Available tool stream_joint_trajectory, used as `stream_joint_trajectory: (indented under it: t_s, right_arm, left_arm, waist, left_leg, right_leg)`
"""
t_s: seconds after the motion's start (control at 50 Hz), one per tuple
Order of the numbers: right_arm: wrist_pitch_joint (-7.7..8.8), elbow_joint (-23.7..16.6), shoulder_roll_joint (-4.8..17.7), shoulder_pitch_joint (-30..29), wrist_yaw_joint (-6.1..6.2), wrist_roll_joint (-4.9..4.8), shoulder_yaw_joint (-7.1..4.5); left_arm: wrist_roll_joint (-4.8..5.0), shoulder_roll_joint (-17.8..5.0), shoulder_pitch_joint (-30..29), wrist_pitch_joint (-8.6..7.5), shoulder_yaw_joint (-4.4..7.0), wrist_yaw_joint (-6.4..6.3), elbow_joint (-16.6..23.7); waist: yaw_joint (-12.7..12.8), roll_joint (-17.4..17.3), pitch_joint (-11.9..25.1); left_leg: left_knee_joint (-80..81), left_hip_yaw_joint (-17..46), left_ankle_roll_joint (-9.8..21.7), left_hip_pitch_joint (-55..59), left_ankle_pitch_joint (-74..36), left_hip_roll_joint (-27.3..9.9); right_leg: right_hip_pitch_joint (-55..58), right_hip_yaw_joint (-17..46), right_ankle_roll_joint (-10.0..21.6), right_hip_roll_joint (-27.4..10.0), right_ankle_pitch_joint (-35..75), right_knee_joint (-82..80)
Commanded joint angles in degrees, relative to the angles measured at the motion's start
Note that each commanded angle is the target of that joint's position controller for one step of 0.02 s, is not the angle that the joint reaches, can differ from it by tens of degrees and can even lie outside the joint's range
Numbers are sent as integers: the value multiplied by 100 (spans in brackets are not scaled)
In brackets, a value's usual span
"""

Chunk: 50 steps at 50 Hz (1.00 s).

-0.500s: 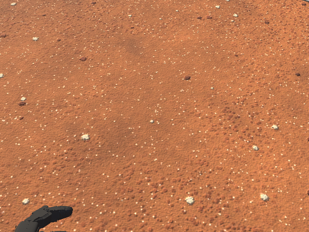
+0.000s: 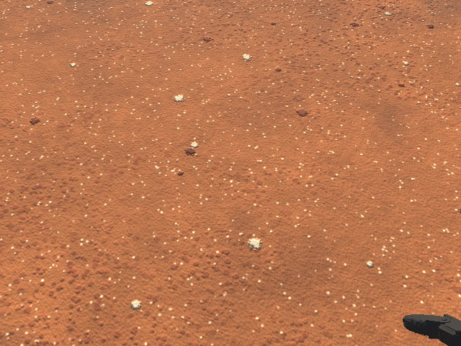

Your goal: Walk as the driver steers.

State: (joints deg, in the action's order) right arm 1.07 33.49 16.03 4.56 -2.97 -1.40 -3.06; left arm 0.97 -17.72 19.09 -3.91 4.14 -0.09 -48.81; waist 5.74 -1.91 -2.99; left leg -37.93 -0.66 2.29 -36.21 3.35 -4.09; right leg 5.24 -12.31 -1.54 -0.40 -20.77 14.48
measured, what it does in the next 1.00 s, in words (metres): walks ahead: left foot, then right foot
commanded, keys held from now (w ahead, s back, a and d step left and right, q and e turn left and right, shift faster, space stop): w+q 0.40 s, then w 0.10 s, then e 0.50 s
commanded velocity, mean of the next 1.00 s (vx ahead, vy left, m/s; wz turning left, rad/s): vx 0.35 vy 0.00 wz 0.19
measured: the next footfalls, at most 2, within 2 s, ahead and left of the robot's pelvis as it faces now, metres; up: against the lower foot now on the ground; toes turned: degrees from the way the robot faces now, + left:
left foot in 0.06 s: +0.21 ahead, +0.11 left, +0.00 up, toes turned +5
right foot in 0.54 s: +0.52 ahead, -0.04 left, +0.00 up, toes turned +19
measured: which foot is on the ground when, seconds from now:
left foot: up 0.00-0.04, down 0.06-0.56, up 0.58-0.98, down 1.00-1.00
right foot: down 0.00-0.08, up 0.10-0.52, down 0.54-1.00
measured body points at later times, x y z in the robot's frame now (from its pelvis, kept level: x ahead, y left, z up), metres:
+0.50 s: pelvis +0.29 +0.03 +0.01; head +0.31 +0.05 +0.45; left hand +0.45 +0.32 -0.07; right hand +0.41 -0.25 -0.09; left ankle +0.17 +0.11 -0.73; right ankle +0.49 -0.07 -0.71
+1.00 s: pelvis +0.45 +0.06 +0.00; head +0.48 +0.07 +0.45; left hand +0.50 +0.37 -0.11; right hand +0.68 -0.17 -0.07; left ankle +0.48 +0.19 -0.73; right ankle +0.49 -0.05 -0.73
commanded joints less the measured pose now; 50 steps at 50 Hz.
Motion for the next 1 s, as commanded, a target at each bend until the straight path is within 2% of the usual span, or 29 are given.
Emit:
stream_joint_trajectory:
  t_s: [0.02,0.04,0.06,0.08,0.1,0.12,0.14,0.16,0.18,0.2,0.26,0.34,0.4,0.5,0.54,0.56,0.58,0.6,0.62,0.64,0.66,0.7,0.76,0.82,0.88,0.92,0.96,0.98,1.0]
  right_arm:
    - [40,-499,627,18,-40,35,-235]
    - [15,-331,844,733,-14,32,-369]
    - [-33,-64,1169,1744,78,7,-559]
    - [-49,1,1823,2018,189,-39,-679]
    - [59,-221,1748,2043,148,-27,-592]
    - [143,-156,1315,1939,104,35,-459]
    - [198,-114,1186,1672,105,46,-411]
    - [216,-144,1038,1280,117,42,-359]
    - [225,-208,905,997,133,90,-310]
    - [227,-257,860,855,153,134,-284]
    - [267,-129,915,920,245,98,-298]
    - [216,83,1021,1241,367,54,-327]
    - [184,248,1101,1514,393,17,-356]
    - [137,508,933,1722,408,32,-312]
    - [93,502,741,1597,406,81,-247]
    - [98,386,517,1739,421,179,-147]
    - [132,501,320,2599,428,71,-66]
    - [158,557,665,2655,425,104,-99]
    - [131,469,965,1985,424,78,-188]
    - [101,350,982,1431,444,137,-183]
    - [91,221,904,1098,457,227,-180]
    - [82,173,629,1097,470,248,-137]
    - [40,204,429,1103,537,193,-72]
    - [-65,216,518,857,565,161,-102]
    - [-114,101,514,437,534,142,-117]
    - [-44,43,524,282,486,122,-131]
    - [78,120,542,500,431,102,-169]
    - [124,158,676,616,432,125,-218]
    - [118,108,1028,745,482,235,-291]
  left_arm:
    - [92,-1248,-215,34,306,-68,313]
    - [113,-1282,-278,76,312,-91,333]
    - [76,-1135,-257,73,248,-118,373]
    - [-222,-399,221,-1,4,-57,639]
    - [-169,-403,73,-213,-91,23,817]
    - [82,-895,-662,-333,49,84,958]
    - [130,-834,-893,-403,13,88,1069]
    - [4,-770,-868,-414,7,38,990]
    - [-97,-816,-758,-372,44,13,945]
    - [-126,-817,-661,-304,58,21,919]
    - [-204,-584,-718,-159,11,6,917]
    - [-183,-331,-1639,-158,-95,32,1150]
    - [-103,-327,-2166,-219,-114,109,1294]
    - [-77,-583,-2013,-321,-6,212,1286]
    - [-216,-757,-1265,-365,103,167,1084]
    - [-350,-1056,-638,-403,156,160,1049]
    - [-358,-1396,-52,-317,273,178,827]
    - [-77,-1032,129,-264,188,257,728]
    - [8,-746,-287,-217,87,258,840]
    - [-38,-576,-675,-155,6,245,945]
    - [-53,-484,-914,-117,-40,233,961]
    - [-110,-482,-980,-73,-48,186,894]
    - [-106,-905,-880,46,117,94,827]
    - [16,-1033,-890,216,196,-10,848]
    - [55,-974,-892,371,205,-73,868]
    - [46,-937,-893,452,209,-109,894]
    - [71,-876,-1038,522,197,-154,968]
    - [79,-741,-964,539,159,-171,984]
    - [-9,-439,-716,537,67,-162,1015]
  waist:
    - [-522,757,234]
    - [-959,707,622]
    - [-1464,478,1113]
    - [-1086,-1062,1636]
    - [-1095,-1103,2696]
    - [-1335,-454,2063]
    - [-1150,-264,1314]
    - [-864,139,900]
    - [-637,54,708]
    - [-497,-76,647]
    - [-438,-66,524]
    - [-758,-187,286]
    - [-966,-254,206]
    - [-883,-519,193]
    - [-498,-508,536]
    - [-335,30,1415]
    - [-438,1616,2267]
    - [-396,1651,2293]
    - [-324,1011,1544]
    - [-348,560,1099]
    - [-436,406,710]
    - [-651,668,673]
    - [-689,899,978]
    - [-634,847,1122]
    - [-535,928,885]
    - [-510,1020,746]
    - [-703,1036,720]
    - [-722,928,752]
    - [-608,133,1054]
  left_leg:
    - [173,-483,353,789,665,478]
    - [412,-584,541,1756,594,717]
    - [650,-312,775,3383,327,763]
    - [667,2217,1551,5562,436,-732]
    - [1756,4934,2323,6260,1698,-1552]
    - [2066,4286,1908,5838,1744,-1380]
    - [2121,3540,1709,4979,1349,-1167]
    - [2134,2945,1535,4128,710,-918]
    - [2217,2533,1458,3491,100,-724]
    - [2342,2369,1441,3087,-186,-603]
    - [2494,1907,1495,2440,-819,-426]
    - [2442,1552,1185,2153,-326,-89]
    - [2346,1730,1035,2103,175,-112]
    - [1685,2257,895,2962,68,-534]
    - [642,1912,587,3150,-1521,-132]
    - [-741,1615,310,2579,-982,210]
    - [-2884,974,-250,800,1751,1089]
    - [-3630,1127,-378,100,3320,1059]
    - [-3900,1078,-427,-196,2975,720]
    - [-3737,819,-477,-133,2646,508]
    - [-3311,711,-513,-49,2428,340]
    - [-2354,631,-550,553,2200,215]
    - [-1346,447,-696,1004,2126,432]
    - [-784,507,-714,1377,1417,552]
    - [-288,592,-683,1546,1231,648]
    - [208,628,-627,1652,1241,696]
    - [1290,582,-497,2160,660,674]
    - [1777,672,-351,2625,183,386]
    - [1830,1529,74,3316,-375,-734]
  right_leg:
    - [29,247,760,-1517,5689,778]
    - [-174,104,654,-1413,6148,1756]
    - [-1109,25,455,-1213,5492,3153]
    - [-3569,92,124,-477,711,5312]
    - [-4688,1441,56,270,-1464,6471]
    - [-5226,1822,151,-72,-932,6561]
    - [-5241,1731,226,-279,-403,6130]
    - [-4917,1717,187,-492,-47,5649]
    - [-4497,1738,134,-628,185,5271]
    - [-4189,1742,75,-670,324,5121]
    - [-3995,1581,-191,-588,705,4485]
    - [-3857,1558,-319,-315,2131,2781]
    - [-3427,1569,-278,-72,2662,1946]
    - [-3179,1628,82,-93,2002,1440]
    - [-2186,1375,421,-27,2261,1059]
    - [-725,2128,845,-847,3759,1494]
    - [1173,4229,1997,-1972,4063,1342]
    - [1236,5343,2168,-2234,3341,736]
    - [623,4715,1912,-2000,3040,681]
    - [-82,4021,1717,-1715,3413,661]
    - [-727,3594,1644,-1491,4036,616]
    - [-1259,3032,1457,-1038,4770,545]
    - [-1438,2883,1590,-1005,5249,565]
    - [-1719,2989,1480,-947,4078,478]
    - [-2014,3258,1345,-798,2443,413]
    - [-1983,3545,1285,-752,2037,521]
    - [-1962,3730,1085,-597,1988,830]
    - [-2137,3678,860,-404,1608,1093]
    - [-2623,3215,552,-48,234,2046]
